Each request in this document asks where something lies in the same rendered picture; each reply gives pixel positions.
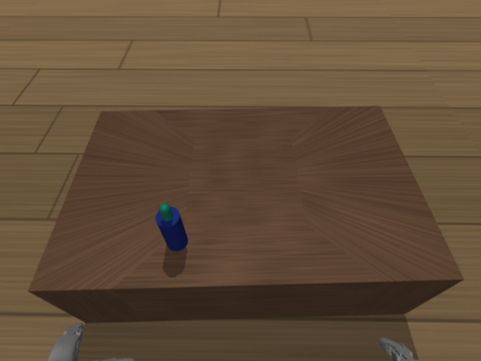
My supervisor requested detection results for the right robot hand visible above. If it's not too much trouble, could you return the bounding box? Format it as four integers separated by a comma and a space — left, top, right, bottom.
380, 338, 419, 361

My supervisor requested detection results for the bottle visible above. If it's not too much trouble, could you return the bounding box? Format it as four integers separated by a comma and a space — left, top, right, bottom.
156, 203, 188, 251

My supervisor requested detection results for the left robot hand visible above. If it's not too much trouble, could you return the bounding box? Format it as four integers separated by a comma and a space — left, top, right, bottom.
46, 323, 135, 361

